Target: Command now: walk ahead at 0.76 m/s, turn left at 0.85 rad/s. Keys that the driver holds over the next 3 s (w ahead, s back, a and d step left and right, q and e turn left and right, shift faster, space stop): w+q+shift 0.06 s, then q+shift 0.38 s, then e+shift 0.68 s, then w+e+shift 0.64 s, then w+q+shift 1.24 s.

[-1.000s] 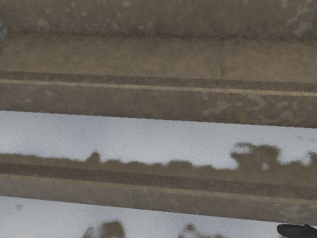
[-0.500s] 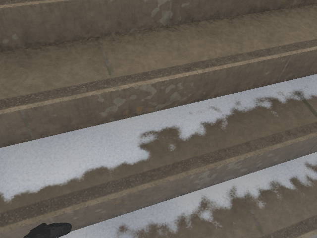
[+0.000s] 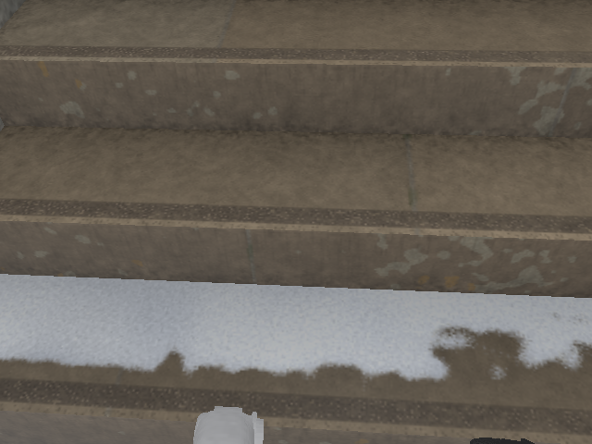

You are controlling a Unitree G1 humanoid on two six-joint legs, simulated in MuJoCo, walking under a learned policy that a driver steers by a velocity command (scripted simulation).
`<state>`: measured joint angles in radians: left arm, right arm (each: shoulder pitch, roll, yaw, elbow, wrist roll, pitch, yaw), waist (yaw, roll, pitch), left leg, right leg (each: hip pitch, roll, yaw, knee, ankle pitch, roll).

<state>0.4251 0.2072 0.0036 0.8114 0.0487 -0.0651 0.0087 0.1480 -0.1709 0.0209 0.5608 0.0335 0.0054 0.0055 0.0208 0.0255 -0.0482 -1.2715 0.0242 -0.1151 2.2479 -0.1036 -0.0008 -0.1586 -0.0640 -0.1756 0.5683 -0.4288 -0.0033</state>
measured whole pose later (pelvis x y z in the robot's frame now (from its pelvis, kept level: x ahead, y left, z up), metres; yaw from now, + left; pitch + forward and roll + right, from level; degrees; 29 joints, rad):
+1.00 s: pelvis +0.43 +0.18 +0.30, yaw +11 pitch +2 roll +1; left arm 0.31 0.25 0.01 0.65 0.00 0.00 0.05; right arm 0.05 -0.19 0.03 0.50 -0.04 -0.04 0.00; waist 0.03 -0.01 -0.01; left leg -0.81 -0.06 -0.19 1.76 -0.25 0.00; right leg -0.48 0.18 0.11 0.82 -0.34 -0.11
